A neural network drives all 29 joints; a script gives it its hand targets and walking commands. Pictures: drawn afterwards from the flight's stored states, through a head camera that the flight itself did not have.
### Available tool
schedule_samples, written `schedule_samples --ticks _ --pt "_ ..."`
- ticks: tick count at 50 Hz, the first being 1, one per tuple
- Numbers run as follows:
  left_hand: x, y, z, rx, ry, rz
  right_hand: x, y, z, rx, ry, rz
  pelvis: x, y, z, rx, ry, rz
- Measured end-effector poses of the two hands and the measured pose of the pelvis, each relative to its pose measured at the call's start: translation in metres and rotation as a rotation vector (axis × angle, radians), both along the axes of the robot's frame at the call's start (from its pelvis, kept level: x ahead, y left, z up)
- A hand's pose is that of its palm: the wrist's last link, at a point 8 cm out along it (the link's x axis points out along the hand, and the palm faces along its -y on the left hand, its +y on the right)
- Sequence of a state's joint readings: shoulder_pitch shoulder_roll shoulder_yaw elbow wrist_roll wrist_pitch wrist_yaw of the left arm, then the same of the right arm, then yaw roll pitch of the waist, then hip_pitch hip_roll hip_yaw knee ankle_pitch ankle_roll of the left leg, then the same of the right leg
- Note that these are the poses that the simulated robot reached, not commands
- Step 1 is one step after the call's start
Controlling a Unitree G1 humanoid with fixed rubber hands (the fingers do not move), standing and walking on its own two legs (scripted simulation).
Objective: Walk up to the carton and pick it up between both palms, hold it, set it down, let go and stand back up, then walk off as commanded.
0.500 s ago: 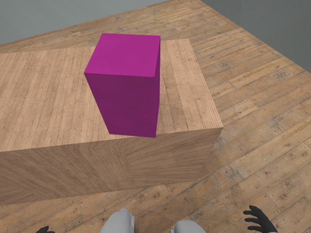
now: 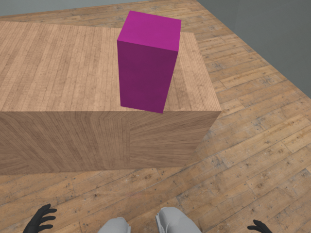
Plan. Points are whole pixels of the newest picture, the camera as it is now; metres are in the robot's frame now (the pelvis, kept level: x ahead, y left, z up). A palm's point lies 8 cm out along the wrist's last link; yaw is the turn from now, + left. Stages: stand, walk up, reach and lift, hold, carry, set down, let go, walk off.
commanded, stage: walk off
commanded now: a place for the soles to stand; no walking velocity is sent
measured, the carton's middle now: (147, 67) +0.61 +0.00 +0.03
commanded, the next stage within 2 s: none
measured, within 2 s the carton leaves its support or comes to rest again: neither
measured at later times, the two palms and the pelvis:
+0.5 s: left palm out of the picture -0.04 +0.25 -0.07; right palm out of the picture -0.06 -0.37 -0.12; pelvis -0.13 -0.06 -0.01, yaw -2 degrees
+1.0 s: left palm out of the picture -0.18 +0.27 -0.11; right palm out of the picture -0.22 -0.36 -0.08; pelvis -0.26 -0.03 +0.00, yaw +2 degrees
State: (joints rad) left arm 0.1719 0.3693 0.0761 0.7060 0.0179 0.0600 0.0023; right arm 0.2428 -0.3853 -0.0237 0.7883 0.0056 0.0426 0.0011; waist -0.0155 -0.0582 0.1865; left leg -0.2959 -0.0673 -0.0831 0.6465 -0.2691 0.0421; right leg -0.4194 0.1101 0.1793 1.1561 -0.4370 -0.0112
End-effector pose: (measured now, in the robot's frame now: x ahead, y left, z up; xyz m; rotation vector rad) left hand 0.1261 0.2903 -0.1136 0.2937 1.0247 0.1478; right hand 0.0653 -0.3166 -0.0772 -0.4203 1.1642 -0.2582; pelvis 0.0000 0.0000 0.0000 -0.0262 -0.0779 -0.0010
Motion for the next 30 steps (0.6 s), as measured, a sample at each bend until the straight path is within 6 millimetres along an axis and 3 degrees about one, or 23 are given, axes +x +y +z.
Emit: schedule_samples --ticks 5,9,14,18,21,24,30 --pt "-0.053 -0.001 -0.007 0.002 0.107 -0.003 -0.004 -0.003 0.008 -0.007 -0.046 0.011 -0.02 -0.003 0.003 -0.002 0.04 -0.022" --pt "-0.083 -0.007 -0.008 0.014 0.141 -0.005 -0.019 -0.01 0.004 0.003 -0.062 0.012 -0.039 -0.011 0.0 0.008 0.046 -0.03" --pt "-0.109 -0.021 -0.003 0.053 0.13 -0.014 -0.046 -0.026 -0.013 0.039 -0.089 0.0 -0.069 -0.029 -0.007 0.026 0.03 -0.045" --pt "-0.135 -0.034 0.002 0.103 0.107 -0.013 -0.07 -0.042 -0.037 0.082 -0.107 -0.012 -0.096 -0.049 -0.018 0.044 0.0 -0.049" --pt "-0.156 -0.038 0.018 0.139 0.093 0.0 -0.089 -0.047 -0.044 0.113 -0.09 -0.015 -0.113 -0.058 -0.014 0.059 -0.021 -0.04" --pt "-0.163 -0.041 0.036 0.168 0.072 -0.004 -0.113 -0.052 -0.046 0.133 -0.066 -0.017 -0.13 -0.063 -0.007 0.072 -0.018 -0.038" --pt "-0.156 -0.047 0.059 0.192 -0.03 -0.015 -0.18 -0.065 -0.05 0.13 0.041 -0.018 -0.158 -0.067 -0.001 0.094 -0.012 -0.017"
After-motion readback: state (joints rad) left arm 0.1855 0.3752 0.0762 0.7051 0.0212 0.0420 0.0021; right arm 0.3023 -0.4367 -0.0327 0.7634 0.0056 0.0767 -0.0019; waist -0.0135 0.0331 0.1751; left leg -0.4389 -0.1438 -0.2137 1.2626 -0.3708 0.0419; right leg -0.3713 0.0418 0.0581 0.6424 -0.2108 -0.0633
